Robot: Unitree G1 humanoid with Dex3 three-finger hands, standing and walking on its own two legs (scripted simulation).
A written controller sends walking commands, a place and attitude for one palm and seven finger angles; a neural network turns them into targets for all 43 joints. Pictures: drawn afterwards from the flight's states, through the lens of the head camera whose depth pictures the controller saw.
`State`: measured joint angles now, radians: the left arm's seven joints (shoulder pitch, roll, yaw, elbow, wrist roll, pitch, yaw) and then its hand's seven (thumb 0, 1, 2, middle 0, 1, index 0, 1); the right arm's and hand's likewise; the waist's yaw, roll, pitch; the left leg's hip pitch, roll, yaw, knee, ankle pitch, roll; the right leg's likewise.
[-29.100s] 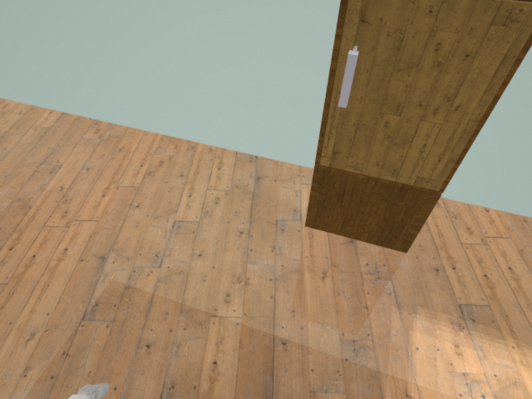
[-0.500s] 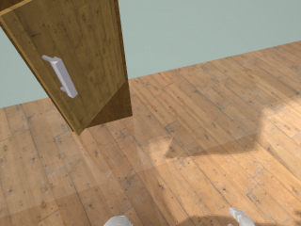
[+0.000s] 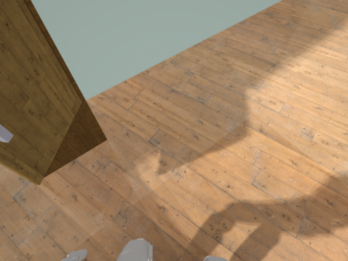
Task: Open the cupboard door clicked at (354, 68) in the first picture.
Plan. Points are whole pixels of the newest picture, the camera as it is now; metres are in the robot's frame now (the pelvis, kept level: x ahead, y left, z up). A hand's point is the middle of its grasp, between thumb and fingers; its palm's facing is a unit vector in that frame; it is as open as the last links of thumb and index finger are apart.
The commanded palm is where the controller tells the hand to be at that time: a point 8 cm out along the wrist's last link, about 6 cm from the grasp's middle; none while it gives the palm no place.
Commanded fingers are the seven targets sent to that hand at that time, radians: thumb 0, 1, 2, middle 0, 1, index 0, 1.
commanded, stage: walk to a spot facing it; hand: left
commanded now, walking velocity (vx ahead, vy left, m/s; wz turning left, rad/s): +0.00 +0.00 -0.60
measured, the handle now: out of the picture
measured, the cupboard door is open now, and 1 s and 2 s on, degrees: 44 44 44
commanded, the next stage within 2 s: turn to face it in 1.60 s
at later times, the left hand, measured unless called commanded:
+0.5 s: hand (131, 204) +0.26 +0.14 -0.14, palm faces -0.35 -0.92 -0.17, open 7.4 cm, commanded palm none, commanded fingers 0.00 0.90 0.90 -0.20 -0.30 -0.20 -0.30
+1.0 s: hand (161, 174) +0.37 +0.07 -0.18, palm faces -0.45 -0.87 -0.18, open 7.4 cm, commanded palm none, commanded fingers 0.00 0.90 0.90 -0.20 -0.30 -0.20 -0.30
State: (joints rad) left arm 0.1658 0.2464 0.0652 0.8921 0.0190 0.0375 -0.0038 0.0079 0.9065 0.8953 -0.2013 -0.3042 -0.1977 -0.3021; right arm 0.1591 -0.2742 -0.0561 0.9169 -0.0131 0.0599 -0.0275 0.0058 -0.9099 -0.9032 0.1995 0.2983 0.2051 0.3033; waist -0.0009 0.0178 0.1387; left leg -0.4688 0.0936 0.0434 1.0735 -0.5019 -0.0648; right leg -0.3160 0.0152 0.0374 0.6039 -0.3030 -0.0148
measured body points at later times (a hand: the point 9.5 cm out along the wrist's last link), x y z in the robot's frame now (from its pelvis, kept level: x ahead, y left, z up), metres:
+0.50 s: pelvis +0.08 +0.00 +0.01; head +0.12 -0.01 +0.46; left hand +0.28 +0.19 -0.13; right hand -0.04 -0.23 -0.12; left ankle +0.04 +0.14 -0.73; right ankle +0.10 -0.16 -0.68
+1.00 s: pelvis +0.27 -0.10 +0.00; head +0.30 -0.10 +0.45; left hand +0.39 +0.12 -0.16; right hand +0.25 -0.37 -0.12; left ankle +0.39 -0.03 -0.73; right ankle +0.12 -0.15 -0.72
